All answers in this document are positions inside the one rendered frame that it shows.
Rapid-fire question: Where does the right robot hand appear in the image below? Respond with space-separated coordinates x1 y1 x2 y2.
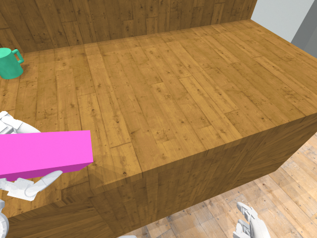
233 202 271 238

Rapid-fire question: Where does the table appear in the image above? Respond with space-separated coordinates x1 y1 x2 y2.
0 0 317 238

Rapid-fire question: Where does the left robot hand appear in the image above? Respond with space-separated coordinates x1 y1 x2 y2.
0 111 63 201

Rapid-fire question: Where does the sponge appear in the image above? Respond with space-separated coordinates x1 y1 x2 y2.
0 130 93 181

